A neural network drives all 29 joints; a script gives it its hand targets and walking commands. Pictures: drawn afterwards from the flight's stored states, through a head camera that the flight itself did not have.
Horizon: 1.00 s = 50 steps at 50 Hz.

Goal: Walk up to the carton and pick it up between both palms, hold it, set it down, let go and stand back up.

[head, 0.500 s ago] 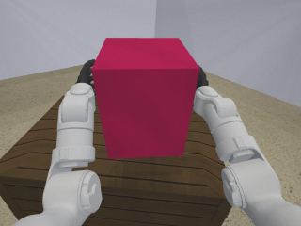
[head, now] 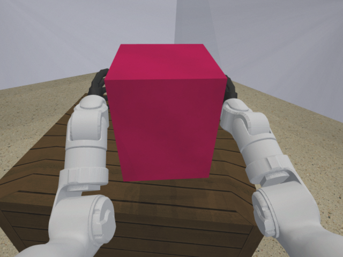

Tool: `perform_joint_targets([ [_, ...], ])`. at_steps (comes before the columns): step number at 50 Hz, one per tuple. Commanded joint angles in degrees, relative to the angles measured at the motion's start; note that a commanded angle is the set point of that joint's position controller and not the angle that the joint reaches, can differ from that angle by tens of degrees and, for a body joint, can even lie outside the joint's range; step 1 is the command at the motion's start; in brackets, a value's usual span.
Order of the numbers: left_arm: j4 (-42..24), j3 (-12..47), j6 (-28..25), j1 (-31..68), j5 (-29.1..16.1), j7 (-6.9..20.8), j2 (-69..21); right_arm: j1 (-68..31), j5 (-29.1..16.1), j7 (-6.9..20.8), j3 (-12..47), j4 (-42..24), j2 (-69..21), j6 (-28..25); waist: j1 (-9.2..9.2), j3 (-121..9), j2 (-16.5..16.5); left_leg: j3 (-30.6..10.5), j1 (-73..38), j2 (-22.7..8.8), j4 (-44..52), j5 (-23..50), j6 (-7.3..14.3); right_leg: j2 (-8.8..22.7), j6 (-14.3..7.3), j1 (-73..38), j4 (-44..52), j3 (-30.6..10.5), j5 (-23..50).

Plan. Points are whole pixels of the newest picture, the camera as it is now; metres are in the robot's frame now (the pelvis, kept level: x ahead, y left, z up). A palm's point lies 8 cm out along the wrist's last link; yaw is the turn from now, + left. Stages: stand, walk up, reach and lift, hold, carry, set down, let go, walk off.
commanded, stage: hold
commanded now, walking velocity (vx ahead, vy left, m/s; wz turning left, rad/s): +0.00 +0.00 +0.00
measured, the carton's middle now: (164, 110) +0.39 -0.01 +0.23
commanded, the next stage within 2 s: none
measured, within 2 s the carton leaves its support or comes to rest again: neither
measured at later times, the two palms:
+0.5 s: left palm (95, 102) +0.36 +0.15 +0.26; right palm (227, 106) +0.36 -0.15 +0.26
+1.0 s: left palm (98, 105) +0.36 +0.14 +0.26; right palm (229, 108) +0.36 -0.15 +0.25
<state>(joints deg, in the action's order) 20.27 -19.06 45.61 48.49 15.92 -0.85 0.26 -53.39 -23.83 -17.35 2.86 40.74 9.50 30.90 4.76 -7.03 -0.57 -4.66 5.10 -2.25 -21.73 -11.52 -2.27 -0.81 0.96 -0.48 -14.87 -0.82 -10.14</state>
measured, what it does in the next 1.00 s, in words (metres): stands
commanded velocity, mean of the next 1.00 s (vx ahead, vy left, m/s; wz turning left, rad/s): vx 0.00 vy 0.00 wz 0.00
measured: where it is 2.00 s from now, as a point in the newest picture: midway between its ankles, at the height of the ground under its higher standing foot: outside the picture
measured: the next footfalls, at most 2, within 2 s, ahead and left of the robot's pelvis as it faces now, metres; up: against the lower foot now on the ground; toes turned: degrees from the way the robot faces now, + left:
none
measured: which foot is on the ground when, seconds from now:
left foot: down 0.00-1.00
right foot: down 0.00-1.00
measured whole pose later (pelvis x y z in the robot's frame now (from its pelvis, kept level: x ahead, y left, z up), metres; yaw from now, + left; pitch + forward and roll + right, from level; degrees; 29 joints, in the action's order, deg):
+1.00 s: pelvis +0.00 +0.00 +0.00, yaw +0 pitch -6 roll -1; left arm 19.7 -19.3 45.5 47.5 16.3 -1.0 -0.7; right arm -52.2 -23.6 -17.1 3.0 39.8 9.7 31.4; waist 4.8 -6.9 -0.4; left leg -4.7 5.0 -2.2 -21.8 -11.4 -2.3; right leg -1.0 0.9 -0.5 -15.3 -1.1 -10.2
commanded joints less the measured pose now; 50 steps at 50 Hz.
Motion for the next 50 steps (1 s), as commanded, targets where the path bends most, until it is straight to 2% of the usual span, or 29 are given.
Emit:
perform_joint_targets([
  [1, -7.53, 25.14, -3.54, 37.45, -10.21, 7.98, -36.72, -46.97, -7.79, 5.94, 14.93, -21.82, -40.73, -2.07, 0.40, -18.24, 2.55, 3.80, -7.35, 5.04, 0.29, 21.38, -1.91, -5.48, 1.78, -3.21, 0.49, 2.24, 15.19],
  [2, -5.61, 24.05, -3.32, 36.91, -9.48, 8.09, -36.48, -46.88, -7.71, 5.85, 14.84, -21.81, -40.99, -1.91, 0.88, -18.15, 2.59, 4.22, -7.74, 5.67, 0.10, 19.97, -1.77, -5.24, 2.04, -3.40, 0.50, 2.29, 15.00],
  [3, -7.01, 24.53, -3.53, 35.92, -9.90, 8.01, -36.63, -47.46, -8.34, 5.71, 16.28, -24.71, -41.77, -2.19, -0.25, -19.20, 0.63, 3.75, -7.40, 5.37, -0.41, 21.29, -1.21, -5.84, 2.10, -4.48, -0.03, 2.23, 16.10],
  [4, -6.58, 23.77, -3.40, 37.28, -8.90, 8.09, -35.68, -46.98, -7.63, 5.56, 15.52, -22.41, -41.47, -1.88, 0.36, -17.46, 1.78, 4.34, -8.22, 5.50, -0.06, 20.68, -1.49, -5.47, 2.16, -3.42, 0.07, 2.23, 15.49],
  [6, -8.18, 24.59, -3.82, 38.14, -9.72, 8.14, -36.11, -47.27, -7.68, 5.60, 15.88, -23.19, -42.91, -1.96, 0.34, -17.20, 0.42, 4.24, -7.58, 5.41, 0.10, 19.39, -1.43, -5.17, 2.21, -3.30, 0.47, 2.05, 14.64],
  [11, -7.38, 26.54, -3.47, 38.49, -10.02, 8.16, -37.27, -47.59, -7.38, 5.61, 14.55, -22.60, -41.02, -2.07, 1.06, -17.35, 3.79, 3.94, -7.34, 5.48, -0.08, 19.53, -1.96, -5.08, 1.79, -2.55, 0.35, 1.66, 14.42],
  [12, -6.93, 25.34, -3.74, 39.89, -9.69, 8.02, -36.61, -47.88, -6.71, 5.76, 14.60, -21.87, -42.66, -1.87, 1.36, -16.06, 2.08, 4.16, -6.95, 5.33, 0.87, 16.40, -1.46, -5.00, 2.01, -1.54, 0.79, 2.17, 11.78],
  [13, -5.86, 24.93, -3.88, 39.96, -9.68, 8.04, -36.83, -47.28, -6.13, 6.08, 14.45, -20.48, -43.35, -1.74, 0.76, -16.22, 1.44, 3.91, -6.37, 5.22, 1.48, 15.11, -1.01, -5.02, 1.58, -1.74, 1.38, 2.02, 10.29],
  [15, -6.25, 25.08, -3.96, 39.68, -9.49, 8.20, -36.99, -47.49, -6.36, 6.19, 13.21, -20.83, -42.36, -2.14, 0.35, -15.87, 3.87, 3.95, -5.10, 5.23, 1.79, 13.52, -1.31, -4.87, 1.45, -1.15, 0.86, 1.66, 8.25],
  [18, -1.17, 21.66, -4.15, 39.17, -8.17, 8.01, -35.76, -48.86, -5.19, 6.61, 12.84, -18.76, -42.23, -2.03, -0.47, -14.03, 1.79, 4.60, -4.05, 5.49, 2.14, 10.70, -0.16, -4.41, 1.69, -0.23, 1.27, 1.55, 6.06],
  [19, -3.57, 23.03, -4.53, 40.40, -8.70, 7.91, -36.49, -49.60, -5.52, 6.79, 12.85, -19.52, -42.59, -2.48, -0.36, -17.01, 2.81, 4.56, -5.31, 5.60, 1.77, 11.67, -0.61, -4.55, 1.72, -0.32, 0.98, 1.77, 6.51],
  [20, -1.66, 22.18, -4.56, 39.96, -8.67, 7.99, -36.63, -48.91, -4.77, 6.70, 11.94, -17.25, -42.14, -2.28, 0.63, -15.13, 1.89, 4.57, -5.80, 5.33, 2.16, 11.23, -0.32, -4.45, 1.93, 0.78, 1.65, 1.89, 6.47],
  [21, -1.99, 22.16, -4.78, 40.73, -8.57, 8.05, -36.04, -49.82, -4.77, 6.80, 12.28, -17.76, -42.56, -2.30, -0.43, -15.97, 1.26, 4.83, -4.80, 5.28, 2.31, 10.54, -0.15, -4.61, 1.83, -0.16, 1.68, 1.61, 5.81],
  [22, -2.04, 21.55, -4.78, 39.79, -8.78, 7.87, -35.27, -48.52, -4.26, 6.90, 12.33, -16.98, -42.56, -2.24, -0.30, -15.87, 0.51, 4.79, -4.49, 5.29, 2.33, 11.30, 0.09, -4.44, 1.86, -0.41, 1.46, 1.41, 7.03],
  [23, -4.17, 23.49, -5.03, 41.33, -9.52, 7.85, -36.31, -48.11, -4.80, 6.84, 12.40, -17.27, -42.22, -2.73, 0.51, -18.26, 2.13, 4.55, -5.48, 5.40, 1.71, 13.30, -1.01, -4.89, 1.53, -0.82, 0.66, 2.08, 8.35],
  [24, -0.53, 22.56, -4.58, 39.71, -8.64, 7.85, -36.89, -49.69, -5.33, 6.89, 12.61, -17.27, -41.72, -2.72, -0.12, -16.23, 2.17, 4.41, -4.27, 5.08, 1.94, 12.52, -0.87, -5.15, 1.47, -1.16, 1.14, 2.36, 7.32],
  [25, -0.26, 22.45, -4.66, 40.58, -9.20, 8.01, -37.09, -49.65, -4.49, 6.87, 11.39, -16.52, -41.43, -2.66, 1.17, -15.20, 1.72, 4.75, -4.59, 5.06, 2.14, 10.91, -0.83, -4.92, 1.57, -0.28, 1.63, 2.26, 5.52],
  [27, -3.94, 24.56, -5.14, 40.58, -10.30, 7.79, -38.26, -48.45, -5.63, 6.77, 12.59, -18.60, -41.86, -3.29, 0.80, -19.19, 2.62, 4.63, -6.70, 4.88, 1.06, 16.14, -1.69, -5.38, 1.44, -1.38, 0.67, 2.19, 9.79],
  [28, -2.32, 23.56, -5.05, 39.52, -9.28, 7.51, -36.95, -49.57, -6.42, 6.73, 13.50, -19.34, -41.63, -3.17, -0.35, -19.03, 1.66, 4.52, -6.61, 5.55, 0.71, 16.81, -1.01, -5.27, 1.73, -1.79, 0.79, 1.95, 11.06],
  [29, -2.80, 22.94, -5.11, 38.75, -9.62, 7.47, -37.14, -50.87, -6.82, 6.44, 13.98, -21.27, -42.27, -3.42, 0.09, -19.14, 0.94, 4.41, -6.84, 5.29, 0.48, 17.23, -0.83, -5.24, 1.93, -1.23, 1.11, 1.76, 11.38],
  [35, -4.69, 24.95, -4.54, 39.69, -10.21, 7.83, -38.06, -47.30, -5.74, 6.35, 12.09, -18.45, -41.02, -2.66, 1.73, -17.09, 3.69, 4.06, -6.54, 4.86, 1.19, 15.46, -1.67, -4.70, 1.10, -1.18, 1.37, 1.57, 9.98],
  [36, -2.82, 24.24, -4.26, 38.44, -9.60, 7.67, -37.37, -48.48, -6.52, 6.49, 13.00, -19.23, -40.82, -2.57, 0.85, -16.25, 3.53, 3.91, -6.04, 4.99, 0.90, 16.09, -1.78, -5.04, 1.08, -1.95, 1.38, 1.57, 10.57],
  [37, -4.86, 24.62, -4.32, 38.35, -9.63, 7.54, -37.22, -47.15, -6.50, 6.45, 12.67, -18.89, -40.67, -2.53, 1.34, -16.13, 4.32, 4.04, -6.46, 5.22, 0.72, 17.06, -1.75, -4.94, 1.37, -1.71, 0.97, 1.68, 11.68],
  [39, -6.95, 26.10, -4.42, 38.66, -10.63, 7.28, -38.29, -49.35, -7.38, 6.32, 15.00, -22.65, -41.98, -3.05, 0.59, -19.66, 3.23, 3.95, -7.48, 4.74, -0.41, 20.28, -1.96, -5.39, 1.33, -3.52, 0.33, 1.71, 13.76],
  [40, -4.65, 24.49, -3.84, 37.10, -9.16, 7.37, -36.81, -47.33, -7.17, 6.19, 14.02, -20.01, -40.58, -2.22, 0.23, -16.35, 2.87, 4.08, -6.59, 5.02, 0.37, 19.58, -1.87, -5.46, 1.57, -3.02, 0.84, 2.03, 13.12],
  [41, -5.33, 24.20, -3.59, 36.71, -9.05, 7.53, -36.67, -47.35, -7.33, 6.08, 14.69, -21.68, -40.78, -2.39, 0.27, -16.02, 2.83, 4.08, -6.91, 4.87, -0.24, 20.17, -1.82, -5.13, 1.45, -2.88, 0.61, 1.73, 14.39],
  [42, -5.17, 23.60, -3.41, 35.93, -8.77, 7.71, -36.03, -45.91, -7.09, 5.99, 14.15, -20.15, -39.88, -1.99, 0.47, -15.04, 2.57, 3.82, -6.02, 5.21, 0.28, 19.39, -1.53, -5.60, 1.47, -2.90, 0.66, 1.99, 13.69],
  [45, -8.28, 25.26, -4.11, 39.55, -9.97, 7.56, -37.25, -48.74, -7.42, 6.23, 15.36, -23.97, -43.04, -2.36, -0.16, -19.71, 2.26, 4.09, -6.90, 5.44, 0.43, 16.68, -1.16, -5.04, 1.83, -3.00, 0.69, 1.94, 12.03],
  [50, -4.35, 22.37, -4.17, 38.21, -8.59, 7.69, -35.62, -48.76, -6.37, 6.31, 14.88, -21.43, -43.59, -1.98, -1.24, -16.51, -0.36, 4.20, -5.86, 5.68, 0.85, 14.10, 0.23, -4.62, 2.57, -1.63, 0.97, 1.50, 11.38],
])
